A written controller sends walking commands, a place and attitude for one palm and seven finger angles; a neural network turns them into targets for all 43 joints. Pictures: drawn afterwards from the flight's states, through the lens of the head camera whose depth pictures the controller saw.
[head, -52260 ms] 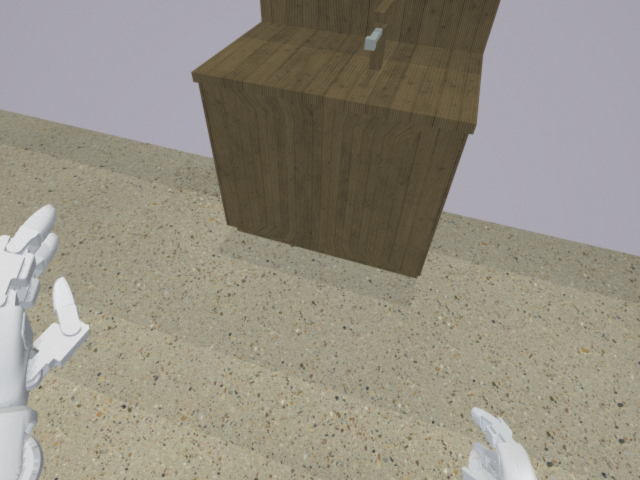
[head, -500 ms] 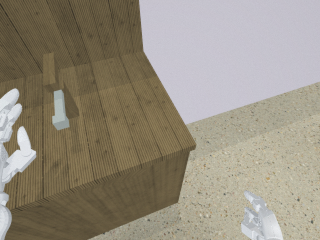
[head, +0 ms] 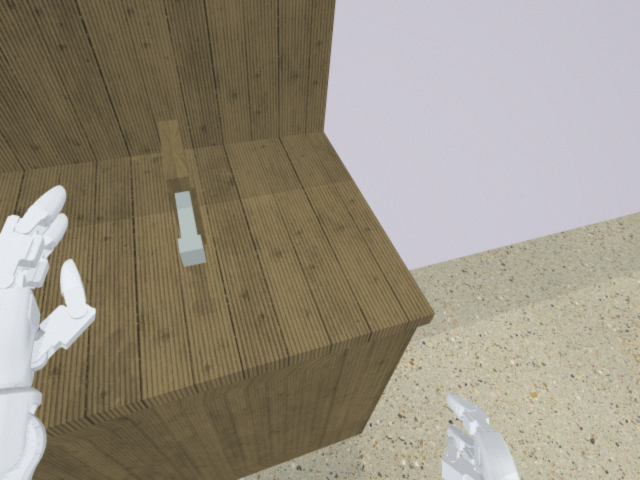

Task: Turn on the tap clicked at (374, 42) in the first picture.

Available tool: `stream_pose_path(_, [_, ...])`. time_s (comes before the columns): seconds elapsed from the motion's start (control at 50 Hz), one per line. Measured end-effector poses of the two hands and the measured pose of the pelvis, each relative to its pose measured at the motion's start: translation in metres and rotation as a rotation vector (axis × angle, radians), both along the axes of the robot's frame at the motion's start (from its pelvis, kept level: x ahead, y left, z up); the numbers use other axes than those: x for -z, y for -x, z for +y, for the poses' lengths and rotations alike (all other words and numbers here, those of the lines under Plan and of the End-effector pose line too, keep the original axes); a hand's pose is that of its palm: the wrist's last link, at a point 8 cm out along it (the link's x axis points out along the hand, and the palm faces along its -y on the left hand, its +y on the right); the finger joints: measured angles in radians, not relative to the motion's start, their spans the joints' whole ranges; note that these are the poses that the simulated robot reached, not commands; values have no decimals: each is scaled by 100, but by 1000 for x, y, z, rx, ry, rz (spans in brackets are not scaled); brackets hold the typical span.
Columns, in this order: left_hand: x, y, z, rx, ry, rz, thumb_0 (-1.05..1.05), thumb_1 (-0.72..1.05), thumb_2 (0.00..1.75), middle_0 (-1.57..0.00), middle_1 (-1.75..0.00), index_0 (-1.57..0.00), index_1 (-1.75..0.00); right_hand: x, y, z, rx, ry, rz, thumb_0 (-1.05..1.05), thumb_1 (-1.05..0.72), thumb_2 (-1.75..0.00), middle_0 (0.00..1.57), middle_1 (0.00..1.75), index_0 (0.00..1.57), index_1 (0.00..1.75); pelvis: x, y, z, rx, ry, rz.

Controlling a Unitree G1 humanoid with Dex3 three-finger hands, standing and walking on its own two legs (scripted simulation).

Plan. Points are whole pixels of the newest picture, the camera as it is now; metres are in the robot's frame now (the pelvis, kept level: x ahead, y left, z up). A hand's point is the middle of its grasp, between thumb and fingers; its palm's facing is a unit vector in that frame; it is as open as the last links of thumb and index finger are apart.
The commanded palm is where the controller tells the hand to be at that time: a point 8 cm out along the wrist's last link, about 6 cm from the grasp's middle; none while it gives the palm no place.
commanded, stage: come to a stop and stand still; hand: left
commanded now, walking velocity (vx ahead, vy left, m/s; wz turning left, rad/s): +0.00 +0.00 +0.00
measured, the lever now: (192, 250) +0.36 +0.20 +0.09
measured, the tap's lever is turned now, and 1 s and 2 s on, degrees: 0 0 0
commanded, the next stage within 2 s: look again from close up in 0.34 s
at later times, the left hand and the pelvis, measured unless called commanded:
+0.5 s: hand (91, 298) +0.23 +0.24 +0.16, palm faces +0.39 -0.85 -0.37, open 7.4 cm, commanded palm +0.17 +0.28 +0.17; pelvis +0.02 -0.01 +0.00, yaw +1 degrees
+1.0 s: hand (113, 300) +0.23 +0.22 +0.16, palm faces +0.39 -0.85 -0.37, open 7.4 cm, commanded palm +0.17 +0.26 +0.17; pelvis +0.01 -0.03 +0.00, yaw +1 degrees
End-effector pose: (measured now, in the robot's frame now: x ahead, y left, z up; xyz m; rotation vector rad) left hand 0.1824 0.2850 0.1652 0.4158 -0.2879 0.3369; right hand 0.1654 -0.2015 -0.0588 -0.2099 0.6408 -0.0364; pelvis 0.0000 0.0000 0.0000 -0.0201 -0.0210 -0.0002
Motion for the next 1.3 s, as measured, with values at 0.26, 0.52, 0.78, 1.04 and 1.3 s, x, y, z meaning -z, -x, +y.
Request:
stream_pose_path(0.26, [-15,-11,10,-9,-41,-36,2,89,90,-21,-30,-21,-31,1,-21,-8,8,35,37,1,-90,-90,21,30,20,30,-1,-16,6,-9,3,9])
stream_pose_path(0.52, [-12,-7,-3,-20,-25,3,2,89,90,-21,-30,-21,-31,0,-23,-24,33,36,35,1,-91,-90,20,30,20,30,-2,-17,-7,-15,3,7])
stream_pose_path(0.78, [-8,-4,-16,-40,-5,38,2,89,90,-21,-30,-21,-31,5,-16,-38,51,24,47,2,-91,-90,20,30,20,30,-3,-14,-18,-11,0,7])
stream_pose_path(1.04, [-11,-11,-23,-29,-15,29,2,89,90,-21,-30,-21,-31,6,-13,-48,62,28,71,2,-91,-90,20,30,20,30,-3,-15,-28,-8,-6,17])
stream_pose_path(1.3, [-9,-24,-51,7,-11,54,2,89,90,-21,-30,-21,-31,7,-25,-69,69,4,68,1,-90,-90,21,30,20,30,0,-23,-52,-2,-4,27])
